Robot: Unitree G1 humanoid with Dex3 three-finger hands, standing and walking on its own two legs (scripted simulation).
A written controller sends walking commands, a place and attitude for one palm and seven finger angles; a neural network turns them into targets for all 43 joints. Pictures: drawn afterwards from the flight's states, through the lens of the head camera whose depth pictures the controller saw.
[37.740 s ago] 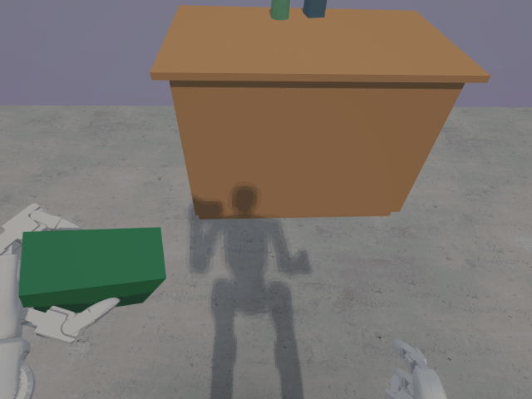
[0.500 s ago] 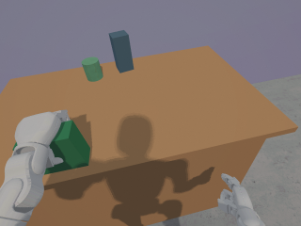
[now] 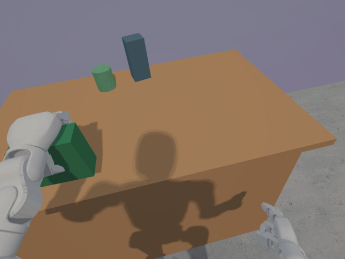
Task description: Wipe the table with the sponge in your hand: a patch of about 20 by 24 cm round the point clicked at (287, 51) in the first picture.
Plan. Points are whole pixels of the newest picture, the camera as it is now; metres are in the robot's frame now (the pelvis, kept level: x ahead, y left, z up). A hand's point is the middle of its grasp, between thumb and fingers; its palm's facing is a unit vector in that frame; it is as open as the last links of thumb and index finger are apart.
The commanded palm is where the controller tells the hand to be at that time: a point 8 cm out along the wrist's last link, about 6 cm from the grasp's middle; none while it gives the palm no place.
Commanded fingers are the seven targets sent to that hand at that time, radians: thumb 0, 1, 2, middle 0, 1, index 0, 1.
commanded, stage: lift the sponge slowly off the table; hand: left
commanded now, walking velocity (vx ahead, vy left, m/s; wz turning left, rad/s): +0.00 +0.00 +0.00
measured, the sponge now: (61, 161) +0.26 +0.31 +0.12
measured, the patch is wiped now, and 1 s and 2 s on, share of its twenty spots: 1.00 1.00 1.00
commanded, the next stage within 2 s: bring the sponge back beside the body in 0.74 s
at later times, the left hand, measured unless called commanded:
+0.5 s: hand (52, 130) +0.28 +0.30 +0.20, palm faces +0.13 -0.02 -0.99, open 10.0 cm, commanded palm +0.23 +0.31 +0.27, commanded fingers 0.00 0.10 1.30 -1.20 -1.60 -1.20 -1.60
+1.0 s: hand (52, 128) +0.28 +0.29 +0.21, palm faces +0.14 -0.03 -0.99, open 10.0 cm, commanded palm +0.22 +0.30 +0.28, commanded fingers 0.00 0.10 1.30 -1.20 -1.60 -1.20 -1.60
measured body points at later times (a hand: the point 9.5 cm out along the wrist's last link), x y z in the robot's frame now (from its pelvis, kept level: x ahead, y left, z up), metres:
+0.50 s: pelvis +0.00 +0.00 +0.00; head -0.02 -0.06 +0.44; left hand +0.26 +0.29 +0.26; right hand +0.26 -0.20 -0.08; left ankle +0.00 +0.13 -0.74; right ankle +0.05 -0.10 -0.74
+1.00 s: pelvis +0.00 +0.00 +0.00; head -0.01 -0.05 +0.44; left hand +0.26 +0.29 +0.26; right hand +0.25 -0.20 -0.08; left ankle +0.00 +0.13 -0.74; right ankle +0.05 -0.10 -0.74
